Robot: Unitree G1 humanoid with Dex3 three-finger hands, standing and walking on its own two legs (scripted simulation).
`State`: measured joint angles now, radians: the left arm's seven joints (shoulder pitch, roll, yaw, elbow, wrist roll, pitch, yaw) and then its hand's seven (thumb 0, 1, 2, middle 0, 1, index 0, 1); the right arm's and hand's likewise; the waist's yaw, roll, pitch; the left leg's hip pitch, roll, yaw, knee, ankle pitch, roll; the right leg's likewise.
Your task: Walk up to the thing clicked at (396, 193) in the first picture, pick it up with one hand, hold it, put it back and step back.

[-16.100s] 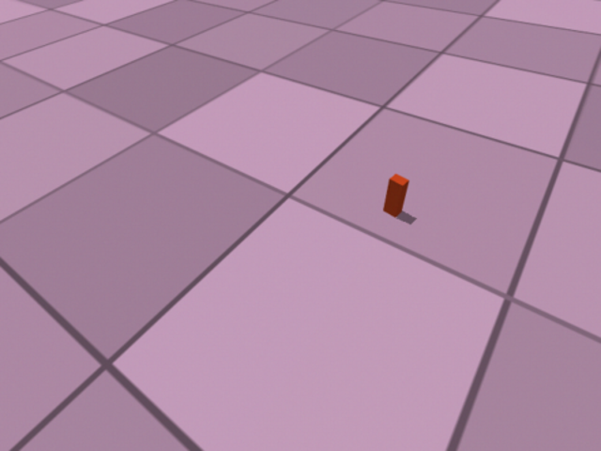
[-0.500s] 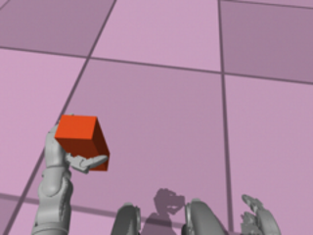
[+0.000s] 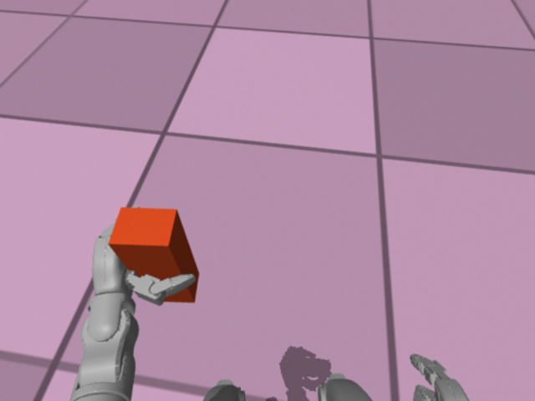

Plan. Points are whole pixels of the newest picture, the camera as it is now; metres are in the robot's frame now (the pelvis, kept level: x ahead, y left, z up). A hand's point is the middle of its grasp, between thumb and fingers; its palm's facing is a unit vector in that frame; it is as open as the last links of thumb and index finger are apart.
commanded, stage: hold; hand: left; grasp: from the side
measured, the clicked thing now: (162, 261) +0.33 +0.17 +0.02
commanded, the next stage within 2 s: crouch in 0.90 s
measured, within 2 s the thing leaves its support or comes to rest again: neither
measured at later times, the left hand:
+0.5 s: hand (157, 237) +0.35 +0.17 +0.07, palm faces +0.11 -0.99 -0.02, open 10.0 cm
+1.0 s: hand (155, 240) +0.34 +0.17 +0.08, palm faces +0.10 -0.99 -0.01, open 10.0 cm
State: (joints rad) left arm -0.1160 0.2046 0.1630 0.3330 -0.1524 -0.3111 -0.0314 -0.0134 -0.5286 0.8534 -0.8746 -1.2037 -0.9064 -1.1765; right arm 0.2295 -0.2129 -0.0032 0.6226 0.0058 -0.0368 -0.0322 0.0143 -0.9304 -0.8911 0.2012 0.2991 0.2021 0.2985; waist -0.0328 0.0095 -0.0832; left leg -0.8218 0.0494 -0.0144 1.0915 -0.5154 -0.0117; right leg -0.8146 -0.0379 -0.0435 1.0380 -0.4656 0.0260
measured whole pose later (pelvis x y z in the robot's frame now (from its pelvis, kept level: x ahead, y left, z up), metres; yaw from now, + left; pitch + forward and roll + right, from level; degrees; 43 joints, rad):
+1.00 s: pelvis +0.02 -0.01 +0.03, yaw +0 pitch +7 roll -1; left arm -0.07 0.18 0.16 0.35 -0.17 -0.33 -0.08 -0.01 -0.54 0.87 -0.88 -1.21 -0.91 -1.18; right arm 0.22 -0.22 -0.01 0.64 0.00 0.00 -0.03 0.01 -0.93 -0.90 0.20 0.30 0.20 0.30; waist -0.02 0.01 -0.04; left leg -0.55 0.05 0.00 0.87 -0.45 -0.02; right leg -0.56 -0.03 -0.04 0.84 -0.41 0.02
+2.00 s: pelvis -0.06 -0.01 -0.25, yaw -1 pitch +34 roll -3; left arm -0.63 0.35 0.45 1.09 -0.08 -0.80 -0.09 -0.01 -0.54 0.88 -0.87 -1.21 -0.91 -1.18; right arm 0.09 -0.26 0.03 0.70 -0.11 0.00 0.09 0.01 -0.91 -0.90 0.20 0.30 0.20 0.30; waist -0.12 -0.02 -0.15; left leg -1.93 0.03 -0.07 2.05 -0.71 -0.03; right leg -1.93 -0.05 -0.03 2.00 -0.66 0.01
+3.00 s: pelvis -0.09 +0.01 -0.38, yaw -7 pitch +27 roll -9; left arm -0.70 0.56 0.52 1.15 -0.04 -0.81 -0.09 -0.01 -0.54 0.88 -0.87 -1.21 -0.90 -1.19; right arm 0.04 -0.32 0.18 0.68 -0.19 0.05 0.13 0.01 -0.91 -0.90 0.20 0.30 0.20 0.30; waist -0.21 -0.07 0.06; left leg -2.27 0.00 -0.19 2.50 -0.71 -0.02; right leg -2.21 -0.03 -0.09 2.35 -0.62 0.05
